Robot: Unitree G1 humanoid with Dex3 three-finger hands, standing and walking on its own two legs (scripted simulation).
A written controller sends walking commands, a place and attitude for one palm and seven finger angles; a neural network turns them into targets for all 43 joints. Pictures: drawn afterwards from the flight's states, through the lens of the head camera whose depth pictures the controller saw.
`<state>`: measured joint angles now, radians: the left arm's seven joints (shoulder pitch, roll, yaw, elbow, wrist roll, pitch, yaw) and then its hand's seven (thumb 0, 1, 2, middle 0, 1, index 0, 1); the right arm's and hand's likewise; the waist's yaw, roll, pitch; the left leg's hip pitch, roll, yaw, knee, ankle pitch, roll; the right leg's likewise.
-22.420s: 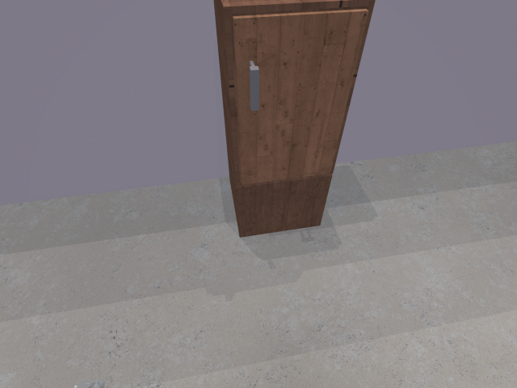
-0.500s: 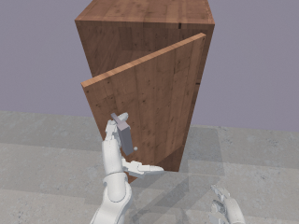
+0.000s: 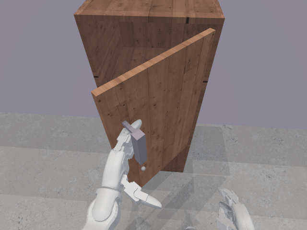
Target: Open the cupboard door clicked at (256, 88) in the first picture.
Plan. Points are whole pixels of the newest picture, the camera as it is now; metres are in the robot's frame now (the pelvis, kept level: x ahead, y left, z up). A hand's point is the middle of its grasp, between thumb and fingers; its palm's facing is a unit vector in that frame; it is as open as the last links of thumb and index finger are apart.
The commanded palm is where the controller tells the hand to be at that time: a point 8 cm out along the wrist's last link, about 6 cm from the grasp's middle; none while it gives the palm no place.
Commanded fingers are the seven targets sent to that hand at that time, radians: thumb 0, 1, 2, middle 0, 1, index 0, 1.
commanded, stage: slide the hand sideways off the handle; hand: left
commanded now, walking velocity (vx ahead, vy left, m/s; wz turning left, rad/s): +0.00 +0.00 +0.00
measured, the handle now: (134, 142) +0.31 +0.07 +0.08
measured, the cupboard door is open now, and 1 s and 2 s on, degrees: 48 46 46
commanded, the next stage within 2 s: draw the hand back to the body in 0.76 s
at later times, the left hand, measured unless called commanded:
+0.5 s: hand (120, 183) +0.21 +0.09 +0.07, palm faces -0.07 -1.00 -0.03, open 16.1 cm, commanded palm +0.18 +0.16 +0.08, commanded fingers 0.00 -0.50 0.30 -0.15 -0.30 -0.15 -0.30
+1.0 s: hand (98, 195) +0.18 +0.13 +0.08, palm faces -0.07 -1.00 -0.04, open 16.3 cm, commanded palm +0.15 +0.19 +0.10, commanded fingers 0.00 -0.50 0.30 -0.15 -0.30 -0.15 -0.30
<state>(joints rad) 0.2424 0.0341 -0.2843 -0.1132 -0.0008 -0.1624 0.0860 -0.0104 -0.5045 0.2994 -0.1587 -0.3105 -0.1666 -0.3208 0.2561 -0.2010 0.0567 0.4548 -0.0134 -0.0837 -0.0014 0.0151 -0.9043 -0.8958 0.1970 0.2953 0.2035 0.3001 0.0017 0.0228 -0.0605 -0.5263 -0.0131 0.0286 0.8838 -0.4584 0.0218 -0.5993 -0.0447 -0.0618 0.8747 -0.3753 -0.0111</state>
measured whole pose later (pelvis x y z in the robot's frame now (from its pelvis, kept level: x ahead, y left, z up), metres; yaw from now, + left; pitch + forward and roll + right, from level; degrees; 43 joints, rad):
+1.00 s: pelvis +0.01 -0.01 -0.02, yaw +1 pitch +8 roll -1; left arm 0.60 0.20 0.00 -0.38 -0.20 -0.23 -0.20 -0.01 -0.50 0.30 -0.15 -0.30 -0.16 -0.30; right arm 0.27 -0.23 0.03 0.42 0.03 -0.16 -0.06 0.02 -0.90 -0.90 0.20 0.30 0.20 0.30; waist 0.03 0.04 -0.10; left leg -0.62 0.01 -0.02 1.01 -0.53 0.00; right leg -0.67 -0.03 -0.10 0.97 -0.44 -0.03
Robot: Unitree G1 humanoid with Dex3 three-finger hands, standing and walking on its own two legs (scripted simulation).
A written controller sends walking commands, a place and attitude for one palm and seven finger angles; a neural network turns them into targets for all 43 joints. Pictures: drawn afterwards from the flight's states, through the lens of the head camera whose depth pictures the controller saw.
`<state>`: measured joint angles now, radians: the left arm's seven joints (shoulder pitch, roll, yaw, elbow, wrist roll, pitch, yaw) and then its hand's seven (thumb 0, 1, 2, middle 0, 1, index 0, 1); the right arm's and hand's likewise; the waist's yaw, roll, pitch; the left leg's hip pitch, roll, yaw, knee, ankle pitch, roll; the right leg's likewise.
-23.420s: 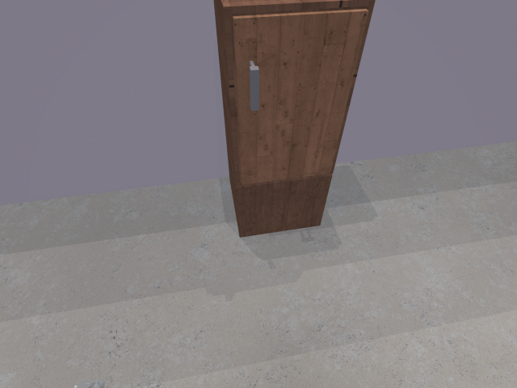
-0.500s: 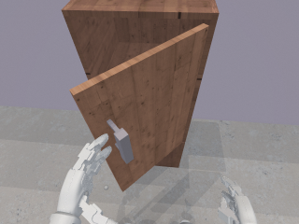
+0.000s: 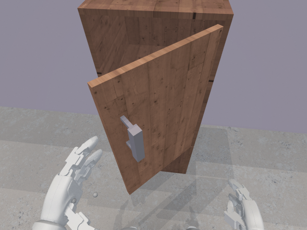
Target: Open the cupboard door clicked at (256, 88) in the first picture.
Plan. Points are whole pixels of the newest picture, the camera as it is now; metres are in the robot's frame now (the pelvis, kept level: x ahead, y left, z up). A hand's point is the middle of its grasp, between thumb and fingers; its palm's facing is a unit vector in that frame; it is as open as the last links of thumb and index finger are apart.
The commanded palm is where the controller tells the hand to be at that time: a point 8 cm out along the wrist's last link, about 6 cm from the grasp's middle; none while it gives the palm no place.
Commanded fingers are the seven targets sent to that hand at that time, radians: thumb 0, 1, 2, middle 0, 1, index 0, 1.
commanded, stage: draw the hand back to the body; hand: left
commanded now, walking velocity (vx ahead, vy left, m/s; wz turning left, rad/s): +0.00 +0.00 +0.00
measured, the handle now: (132, 138) +0.31 +0.08 +0.09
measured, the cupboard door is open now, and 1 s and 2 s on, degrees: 46 46 46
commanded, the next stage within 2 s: step back with the hand held close in 1.44 s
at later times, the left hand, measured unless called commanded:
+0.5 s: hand (48, 179) +0.19 +0.21 +0.15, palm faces +0.17 -0.95 -0.27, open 15.5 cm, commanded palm +0.14 +0.26 +0.17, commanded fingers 0.00 -0.05 0.50 -0.17 -0.30 -0.17 -0.30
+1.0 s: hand (8, 148) +0.21 +0.26 +0.20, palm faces +0.42 -0.82 -0.39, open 9.8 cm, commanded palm +0.16 +0.31 +0.23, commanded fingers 0.00 0.83 0.87 -0.20 -0.30 -0.20 -0.30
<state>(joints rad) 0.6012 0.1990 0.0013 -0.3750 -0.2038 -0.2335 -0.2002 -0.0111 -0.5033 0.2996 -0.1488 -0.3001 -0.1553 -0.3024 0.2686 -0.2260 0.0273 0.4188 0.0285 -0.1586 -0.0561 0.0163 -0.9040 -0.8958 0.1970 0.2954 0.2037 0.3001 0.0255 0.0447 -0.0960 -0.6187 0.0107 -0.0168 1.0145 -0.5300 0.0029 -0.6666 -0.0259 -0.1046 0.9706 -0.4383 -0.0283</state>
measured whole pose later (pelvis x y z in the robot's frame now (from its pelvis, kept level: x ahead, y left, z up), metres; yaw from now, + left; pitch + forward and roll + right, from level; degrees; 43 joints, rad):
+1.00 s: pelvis +0.03 +0.01 +0.06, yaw -1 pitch -5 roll -1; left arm 0.49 0.33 0.28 -0.41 -0.04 -0.06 0.12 0.01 0.49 0.73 -0.19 -0.30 -0.20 -0.30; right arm 0.19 -0.22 0.04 0.63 -0.01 -0.13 -0.09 0.02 -0.90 -0.90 0.20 0.30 0.21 0.30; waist 0.08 0.06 0.03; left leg -0.05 -0.01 0.02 0.44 -0.31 0.02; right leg -0.12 -0.02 -0.07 0.43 -0.23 0.00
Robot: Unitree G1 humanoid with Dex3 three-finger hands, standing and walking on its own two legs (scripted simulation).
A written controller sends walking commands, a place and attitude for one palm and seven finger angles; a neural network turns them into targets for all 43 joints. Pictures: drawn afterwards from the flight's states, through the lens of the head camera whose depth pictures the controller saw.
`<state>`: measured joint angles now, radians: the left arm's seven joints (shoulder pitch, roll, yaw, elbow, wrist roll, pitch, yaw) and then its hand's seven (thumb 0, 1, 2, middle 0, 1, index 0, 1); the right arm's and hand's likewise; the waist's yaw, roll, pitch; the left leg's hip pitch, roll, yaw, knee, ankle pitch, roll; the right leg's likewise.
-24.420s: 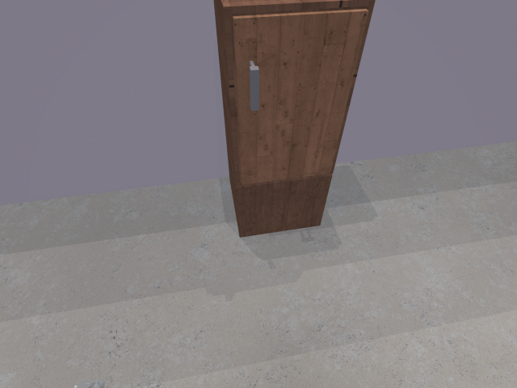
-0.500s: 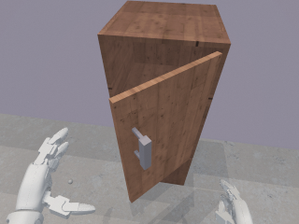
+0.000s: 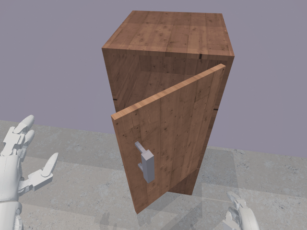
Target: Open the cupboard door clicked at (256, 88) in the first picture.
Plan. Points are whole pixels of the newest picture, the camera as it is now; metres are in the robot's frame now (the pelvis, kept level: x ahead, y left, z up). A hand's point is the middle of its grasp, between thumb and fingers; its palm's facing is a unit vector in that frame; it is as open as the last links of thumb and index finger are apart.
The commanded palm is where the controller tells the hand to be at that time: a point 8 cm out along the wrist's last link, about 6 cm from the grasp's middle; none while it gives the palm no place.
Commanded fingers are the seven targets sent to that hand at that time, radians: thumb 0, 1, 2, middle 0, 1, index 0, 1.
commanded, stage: draw the hand back to the body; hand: left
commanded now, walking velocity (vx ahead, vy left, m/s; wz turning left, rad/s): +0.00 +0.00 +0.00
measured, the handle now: (143, 162) +0.29 +0.07 +0.03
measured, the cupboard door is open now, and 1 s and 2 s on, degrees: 46 46 46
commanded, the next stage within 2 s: step back with the hand held close in 0.44 s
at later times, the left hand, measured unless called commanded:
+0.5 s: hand (44, 167) +0.18 +0.25 +0.15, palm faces +0.45 -0.80 -0.39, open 7.5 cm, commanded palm +0.13 +0.28 +0.17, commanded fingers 0.00 0.90 0.90 -0.20 -0.30 -0.20 -0.30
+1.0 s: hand (24, 181) +0.15 +0.27 +0.15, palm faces +0.37 -0.78 -0.50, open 7.4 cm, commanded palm +0.09 +0.31 +0.17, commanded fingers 0.00 0.90 0.90 -0.20 -0.30 -0.20 -0.30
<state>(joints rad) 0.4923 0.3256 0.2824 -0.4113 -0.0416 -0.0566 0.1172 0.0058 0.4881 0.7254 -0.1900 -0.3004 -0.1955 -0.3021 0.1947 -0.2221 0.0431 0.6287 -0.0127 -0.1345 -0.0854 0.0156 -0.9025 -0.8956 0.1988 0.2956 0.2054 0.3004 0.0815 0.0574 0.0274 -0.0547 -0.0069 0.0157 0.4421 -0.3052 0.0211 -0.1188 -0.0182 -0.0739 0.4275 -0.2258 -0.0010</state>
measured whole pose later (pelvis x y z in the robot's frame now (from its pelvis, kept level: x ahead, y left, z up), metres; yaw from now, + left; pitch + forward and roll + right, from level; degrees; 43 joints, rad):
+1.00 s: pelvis -0.06 +0.01 -0.01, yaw -2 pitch -1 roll +0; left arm 0.55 0.42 0.41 -0.49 -0.03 -0.17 0.13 0.02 0.88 0.90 -0.21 -0.30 -0.22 -0.30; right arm 0.18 -0.23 -0.01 0.56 0.00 -0.04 -0.09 0.01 -0.90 -0.90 0.20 0.30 0.20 0.30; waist 0.02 -0.01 0.05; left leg -0.25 -0.02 0.05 0.51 -0.25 0.04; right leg -0.32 -0.04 -0.04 0.48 -0.14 0.01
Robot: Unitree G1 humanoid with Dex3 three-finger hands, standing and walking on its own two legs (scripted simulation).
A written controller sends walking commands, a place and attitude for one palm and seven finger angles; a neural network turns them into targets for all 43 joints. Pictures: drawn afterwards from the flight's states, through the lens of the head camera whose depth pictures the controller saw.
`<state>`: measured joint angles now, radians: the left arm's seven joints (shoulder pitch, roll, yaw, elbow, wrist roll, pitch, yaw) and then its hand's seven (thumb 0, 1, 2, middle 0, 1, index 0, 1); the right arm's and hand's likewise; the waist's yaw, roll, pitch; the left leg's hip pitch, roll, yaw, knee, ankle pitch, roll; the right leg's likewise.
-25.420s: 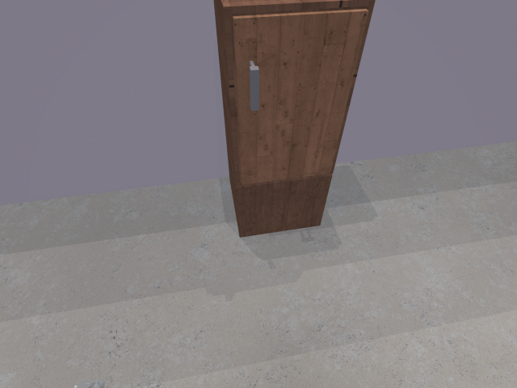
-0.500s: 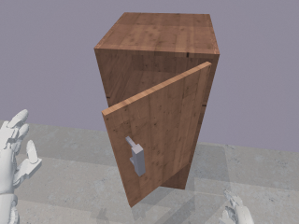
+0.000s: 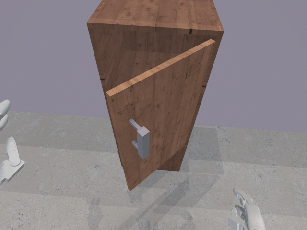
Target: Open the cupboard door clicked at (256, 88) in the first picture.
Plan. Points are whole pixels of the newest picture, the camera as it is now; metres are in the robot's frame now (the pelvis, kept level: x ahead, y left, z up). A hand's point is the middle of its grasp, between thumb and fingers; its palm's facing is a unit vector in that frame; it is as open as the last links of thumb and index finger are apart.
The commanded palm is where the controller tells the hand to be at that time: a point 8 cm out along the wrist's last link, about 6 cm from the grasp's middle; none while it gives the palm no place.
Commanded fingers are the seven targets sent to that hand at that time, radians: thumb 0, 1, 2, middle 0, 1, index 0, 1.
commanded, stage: step back with the hand held close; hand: left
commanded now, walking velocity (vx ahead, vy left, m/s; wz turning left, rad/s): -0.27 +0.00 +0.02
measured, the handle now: (138, 139) +0.34 +0.07 +0.04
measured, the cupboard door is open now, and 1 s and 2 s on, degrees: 46 46 46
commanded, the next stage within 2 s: stop stepping back and stand still in 0.90 s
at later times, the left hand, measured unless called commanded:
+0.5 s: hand out of the picture +0.15 +0.27 +0.16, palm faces +0.46 -0.74 -0.49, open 7.4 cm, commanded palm +0.08 +0.31 +0.18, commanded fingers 0.00 0.90 0.90 -0.20 -0.30 -0.20 -0.30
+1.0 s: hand out of the picture +0.05 +0.27 +0.18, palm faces +0.43 -0.77 -0.46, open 7.4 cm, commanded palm -0.01 +0.31 +0.18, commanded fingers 0.00 0.90 0.90 -0.20 -0.30 -0.20 -0.30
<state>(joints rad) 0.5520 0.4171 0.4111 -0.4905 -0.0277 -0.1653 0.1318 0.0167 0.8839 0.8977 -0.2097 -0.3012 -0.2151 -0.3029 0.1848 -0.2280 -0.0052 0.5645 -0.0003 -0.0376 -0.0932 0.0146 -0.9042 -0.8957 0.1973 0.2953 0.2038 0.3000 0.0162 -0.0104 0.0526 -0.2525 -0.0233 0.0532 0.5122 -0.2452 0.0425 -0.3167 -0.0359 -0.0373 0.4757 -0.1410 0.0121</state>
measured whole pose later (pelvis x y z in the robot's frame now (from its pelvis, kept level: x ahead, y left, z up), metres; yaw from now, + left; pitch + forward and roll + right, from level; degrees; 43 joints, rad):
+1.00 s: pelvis -0.14 +0.00 +0.01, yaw +2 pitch +1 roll -3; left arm 0.57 0.44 0.45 -0.62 -0.04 -0.21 0.16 0.02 0.88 0.90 -0.21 -0.30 -0.21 -0.30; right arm 0.14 -0.14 0.00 0.62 -0.02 -0.15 -0.05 0.01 -0.90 -0.90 0.20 0.30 0.21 0.30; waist 0.03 -0.03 0.07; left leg -0.35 0.03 0.00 0.44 -0.12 0.03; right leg -0.43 0.06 0.00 0.96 -0.46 0.03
